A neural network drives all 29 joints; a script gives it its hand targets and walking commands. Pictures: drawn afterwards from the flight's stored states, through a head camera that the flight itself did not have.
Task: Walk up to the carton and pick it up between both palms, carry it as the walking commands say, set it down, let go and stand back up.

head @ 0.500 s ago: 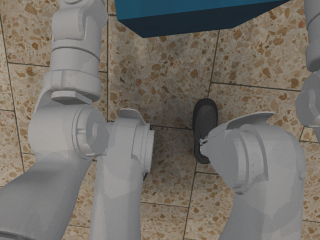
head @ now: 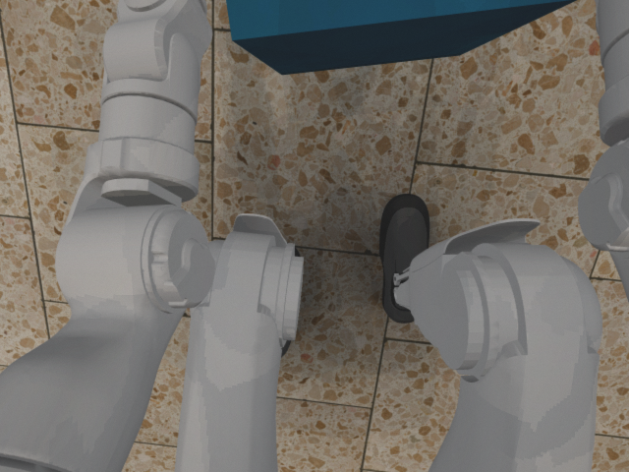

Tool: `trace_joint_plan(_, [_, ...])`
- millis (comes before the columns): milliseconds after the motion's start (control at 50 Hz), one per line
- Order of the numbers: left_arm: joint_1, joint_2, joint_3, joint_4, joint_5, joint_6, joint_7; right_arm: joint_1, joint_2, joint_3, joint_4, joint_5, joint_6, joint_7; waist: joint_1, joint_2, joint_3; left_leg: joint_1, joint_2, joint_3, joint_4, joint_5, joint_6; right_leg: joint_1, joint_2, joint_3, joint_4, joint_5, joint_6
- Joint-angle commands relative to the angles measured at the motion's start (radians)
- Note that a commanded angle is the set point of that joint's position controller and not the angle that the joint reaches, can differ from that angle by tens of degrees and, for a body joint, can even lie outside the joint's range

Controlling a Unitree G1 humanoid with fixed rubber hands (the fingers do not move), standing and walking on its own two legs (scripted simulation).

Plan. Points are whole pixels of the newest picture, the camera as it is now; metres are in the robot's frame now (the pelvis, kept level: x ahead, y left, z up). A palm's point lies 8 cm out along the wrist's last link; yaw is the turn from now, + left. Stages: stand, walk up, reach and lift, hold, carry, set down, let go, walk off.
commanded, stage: set down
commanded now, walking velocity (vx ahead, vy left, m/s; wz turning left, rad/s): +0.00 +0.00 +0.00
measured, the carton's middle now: out of the picture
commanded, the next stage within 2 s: none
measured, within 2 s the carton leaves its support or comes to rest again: neither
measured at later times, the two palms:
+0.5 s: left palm out of the picture +0.55 +0.13 -0.18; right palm out of the picture +0.56 -0.25 -0.18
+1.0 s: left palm out of the picture +0.57 +0.14 -0.09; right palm out of the picture +0.57 -0.27 -0.09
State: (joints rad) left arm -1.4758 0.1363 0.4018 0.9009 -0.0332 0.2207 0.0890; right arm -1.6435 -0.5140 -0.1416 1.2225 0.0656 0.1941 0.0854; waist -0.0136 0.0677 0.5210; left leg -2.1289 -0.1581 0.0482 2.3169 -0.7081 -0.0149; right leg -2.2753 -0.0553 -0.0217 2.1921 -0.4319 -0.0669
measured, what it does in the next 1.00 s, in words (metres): rises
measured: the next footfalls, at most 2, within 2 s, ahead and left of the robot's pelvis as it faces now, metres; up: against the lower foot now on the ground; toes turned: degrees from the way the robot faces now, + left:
none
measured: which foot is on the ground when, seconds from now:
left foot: down 0.00-1.00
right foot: down 0.00-1.00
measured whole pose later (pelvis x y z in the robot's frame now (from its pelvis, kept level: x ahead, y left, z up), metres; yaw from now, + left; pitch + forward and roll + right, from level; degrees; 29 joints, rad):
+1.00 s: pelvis +0.00 +0.00 +0.05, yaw -1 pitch +31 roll +2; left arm -1.46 0.30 0.16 0.75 -0.26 0.33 0.22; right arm -1.58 -0.65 -0.10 0.99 0.19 0.28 0.04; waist 0.01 0.07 0.53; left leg -2.01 -0.12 0.06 2.16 -0.69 0.02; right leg -2.15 -0.03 -0.01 2.04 -0.44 -0.05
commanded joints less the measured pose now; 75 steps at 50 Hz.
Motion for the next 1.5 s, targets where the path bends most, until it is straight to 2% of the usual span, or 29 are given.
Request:
trace_joint_plan(0, [-0.566, -0.475, -0.275, -0.058, -0.038, -0.003, -0.145, -0.417, 0.55, 0.114, -0.117, 0.029, -0.021, 0.132, -0.029, -0.05, -1.047, 0.173, 0.048, -0.006, -0.302, 0.135, -0.003, 0.83, 0.044, 0.08, -0.093, 0.145, 0.017])
trace_joint_plan(60, [-0.509, -0.278, -0.236, -0.07, -0.029, -0.023, -0.093, -0.349, 0.355, 0.078, -0.092, 0.021, -0.038, 0.085, -0.033, -0.049, -1.066, 0.193, 0.048, -0.002, -0.304, 0.16, -0.013, 0.852, 0.045, 0.081, -0.092, 0.181, 0.019])
trace_joint_plan(160, [-0.424, 0.115, -0.187, -0.052, -0.074, -0.07, 0.041, -0.35, -0.077, 0.046, -0.066, 0.046, -0.098, -0.053, -0.014, -0.082, -1.201, 0.23, 0.052, 0.002, -0.3, 0.224, -0.028, 0.963, 0.032, 0.1, -0.102, 0.252, 0.023])
trace_joint_plan(260, [-0.367, 0.204, -0.201, -0.031, -0.115, -0.096, 0.096, -0.38, -0.161, 0.064, -0.133, 0.093, -0.13, -0.111, 0.008, -0.124, -1.413, 0.213, 0.058, -0.01, -0.289, 0.347, -0.042, 1.148, 0.038, 0.118, -0.063, 0.478, 0.033])
trace_joint_plan(380, [-0.333, 0.258, -0.221, -0.085, -0.148, -0.111, 0.105, -0.34, -0.226, 0.056, -0.155, 0.101, -0.132, -0.113, -0.015, -0.142, -1.501, 0.194, 0.059, -0.014, -0.28, 0.405, -0.04, 1.179, 0.034, 0.122, -0.048, 0.575, 0.021])
trace_joint_plan(400, [-0.329, 0.271, -0.22, -0.097, -0.158, -0.111, 0.104, -0.351, -0.253, 0.04, -0.177, 0.096, -0.133, -0.113, -0.038, -0.157, -1.515, 0.188, 0.061, -0.022, -0.282, 0.415, -0.039, 1.185, 0.032, 0.113, -0.038, 0.598, 0.024])
trace_joint_plan(440, [-0.321, 0.289, -0.219, -0.093, -0.155, -0.106, 0.105, -0.338, -0.272, 0.03, -0.157, 0.105, -0.127, -0.106, -0.022, -0.131, -1.526, 0.241, 0.068, -0.033, -0.29, 0.407, -0.029, 1.13, 0.025, 0.107, -0.04, 0.542, 0.028])
trace_joint_plan(460, [-0.341, 0.262, -0.246, -0.119, -0.18, -0.104, 0.106, -0.327, -0.283, 0.019, -0.162, 0.102, -0.126, -0.102, -0.053, -0.105, -1.515, 0.27, 0.067, -0.035, -0.284, 0.412, -0.033, 1.077, 0.027, 0.106, -0.05, 0.516, 0.019])
trace_joint_plan(500, [-0.354, 0.268, -0.257, -0.135, -0.195, -0.099, 0.102, -0.332, -0.274, 0.037, -0.171, 0.122, -0.118, -0.092, -0.037, -0.109, -1.515, 0.297, 0.067, -0.033, -0.286, 0.405, -0.027, 1.069, 0.022, 0.103, -0.056, 0.502, 0.016])
trace_joint_plan(520, [-0.356, 0.275, -0.266, -0.13, -0.209, -0.088, 0.103, -0.335, -0.282, 0.037, -0.16, 0.125, -0.114, -0.087, -0.06, -0.124, -1.523, 0.286, 0.075, -0.046, -0.29, 0.397, -0.029, 1.076, 0.018, 0.096, -0.044, 0.497, 0.013])
trace_joint_plan(600, [-0.387, 0.313, -0.249, -0.141, -0.203, -0.078, 0.108, -0.354, -0.308, 0.05, -0.161, 0.146, -0.102, -0.071, -0.016, -0.102, -1.495, 0.356, 0.083, -0.043, -0.292, 0.38, -0.028, 1.014, 0.009, 0.105, -0.069, 0.408, 0.014])
trace_joint_plan(620, [-0.374, 0.293, -0.263, -0.129, -0.221, -0.071, 0.103, -0.325, -0.296, 0.042, -0.143, 0.141, -0.103, -0.063, -0.041, -0.111, -1.469, 0.332, 0.084, -0.047, -0.304, 0.374, -0.025, 1.002, 0.015, 0.096, -0.072, 0.415, 0.014])
trace_joint_plan(740, [-0.368, 0.332, -0.267, -0.254, -0.24, -0.034, 0.114, -0.359, -0.353, 0.044, -0.285, 0.151, -0.068, -0.06, -0.028, -0.147, -1.754, 0.45, 0.073, -0.031, -0.324, 0.441, -0.017, 1.193, 0.026, 0.083, -0.09, 0.509, 0.017])
trace_joint_plan(760, [-0.362, 0.355, -0.27, -0.258, -0.251, -0.02, 0.117, -0.368, -0.376, 0.024, -0.308, 0.147, -0.057, -0.059, -0.056, -0.152, -1.792, 0.465, 0.072, -0.027, -0.327, 0.43, -0.015, 1.202, 0.028, 0.075, -0.104, 0.502, 0.013])
trace_joint_plan(800, [-0.375, 0.34, -0.264, -0.273, -0.238, 0.005, 0.126, -0.365, -0.403, 0.006, -0.316, 0.138, -0.033, -0.06, -0.038, -0.126, -1.776, 0.472, 0.069, -0.021, -0.355, 0.394, -0.018, 1.186, 0.032, 0.073, -0.126, 0.448, 0.003])
trace_joint_plan(860, [-0.356, 0.337, -0.24, -0.339, -0.245, 0.043, 0.135, -0.356, -0.375, 0.006, -0.415, 0.14, 0.005, -0.055, -0.033, -0.162, -1.852, 0.528, 0.063, -0.024, -0.403, 0.417, -0.007, 1.242, 0.041, 0.063, -0.167, 0.458, 0.002])
trace_joint_plan(920, [-0.345, 0.35, -0.196, -0.335, -0.218, 0.075, 0.14, -0.338, -0.381, 0.0, -0.405, 0.122, 0.043, -0.052, -0.018, -0.2, -1.829, 0.465, 0.066, -0.015, -0.45, 0.368, -0.007, 1.302, 0.044, 0.061, -0.208, 0.442, 0.001])
trace_joint_plan(1000, [-0.333, 0.352, -0.182, -0.361, -0.189, 0.097, 0.141, -0.331, -0.367, -0.006, -0.437, 0.113, 0.069, -0.043, 0.013, -0.157, -1.857, 0.514, 0.066, -0.018, -0.518, 0.382, -0.004, 1.303, 0.055, 0.064, -0.269, 0.431, -0.002])
trace_joint_plan(1100, [-0.302, 0.357, -0.145, -0.397, -0.185, 0.121, 0.134, -0.319, -0.336, 0.004, -0.51, 0.108, 0.101, -0.041, 0.03, -0.219, -1.964, 0.466, 0.053, 0.008, -0.604, 0.345, 0.001, 1.508, 0.063, 0.073, -0.367, 0.491, 0.002])
trace_joint_plan(1120, [-0.305, 0.363, -0.148, -0.406, -0.18, 0.129, 0.134, -0.319, -0.333, 0.011, -0.513, 0.116, 0.113, -0.043, 0.052, -0.184, -1.974, 0.491, 0.054, 0.006, -0.627, 0.345, 0.001, 1.502, 0.066, 0.073, -0.375, 0.475, 0.003])
trace_joint_plan(1140, [-0.315, 0.358, -0.16, -0.395, -0.192, 0.134, 0.133, -0.323, -0.336, 0.008, -0.491, 0.112, 0.123, -0.044, 0.023, -0.195, -1.954, 0.482, 0.06, -0.001, -0.644, 0.342, 0.0, 1.508, 0.068, 0.067, -0.395, 0.477, 0.002])
trace_joint_plan(1180, [-0.328, 0.34, -0.174, -0.43, -0.193, 0.14, 0.128, -0.313, -0.355, -0.019, -0.502, 0.097, 0.127, -0.047, 0.013, -0.143, -1.976, 0.521, 0.062, 0.0, -0.67, 0.345, -0.009, 1.514, 0.071, 0.078, -0.432, 0.471, -0.003])
trace_joint_plan(1220, [-0.333, 0.36, -0.175, -0.428, -0.193, 0.151, 0.127, -0.313, -0.367, -0.02, -0.505, 0.092, 0.14, -0.05, -0.007, -0.148, -2.025, 0.549, 0.063, -0.01, -0.706, 0.336, -0.013, 1.553, 0.072, 0.071, -0.466, 0.461, -0.003])
trace_joint_plan(1260, [-0.319, 0.367, -0.147, -0.468, -0.187, 0.155, 0.124, -0.309, -0.348, -0.006, -0.548, 0.095, 0.149, -0.05, 0.019, -0.184, -2.082, 0.558, 0.053, -0.002, -0.73, 0.368, -0.012, 1.652, 0.079, 0.084, -0.496, 0.522, -0.002])
trace_joint_plan(1380, [-0.322, 0.393, -0.146, -0.501, -0.199, 0.185, 0.115, -0.339, -0.352, -0.01, -0.62, 0.109, 0.18, -0.056, 0.014, -0.164, -2.147, 0.62, 0.054, -0.002, -0.841, 0.366, -0.018, 1.763, 0.083, 0.091, -0.606, 0.525, 0.001])
trace_joint_plan(1400, [-0.335, 0.423, -0.133, -0.54, -0.184, 0.188, 0.117, -0.344, -0.346, -0.013, -0.651, 0.122, 0.187, -0.059, 0.041, -0.15, -2.195, 0.642, 0.052, -0.004, -0.863, 0.396, -0.015, 1.804, 0.083, 0.095, -0.612, 0.555, 0.001])
trace_joint_plan(1440, [-0.303, 0.422, -0.145, -0.537, -0.205, 0.203, 0.116, -0.344, -0.364, -0.015, -0.675, 0.109, 0.2, -0.065, 0.015, -0.182, -2.235, 0.656, 0.053, -0.01, -0.908, 0.404, -0.018, 1.877, 0.08, 0.087, -0.646, 0.573, 0.009])
trace_joint_plan(1460, [-0.291, 0.447, -0.129, -0.521, -0.192, 0.202, 0.115, -0.316, -0.354, -0.007, -0.645, 0.118, 0.208, -0.068, 0.036, -0.19, -2.239, 0.655, 0.048, -0.004, -0.918, 0.392, -0.018, 1.898, 0.08, 0.092, -0.662, 0.562, 0.006])
trace_joint_plan(1480, [-0.272, 0.427, -0.144, -0.527, -0.2, 0.206, 0.11, -0.292, -0.347, 0.001, -0.628, 0.124, 0.218, -0.067, 0.024, -0.19, -2.231, 0.667, 0.05, -0.005, -0.942, 0.384, -0.02, 1.925, 0.079, 0.097, -0.691, 0.562, 0.005])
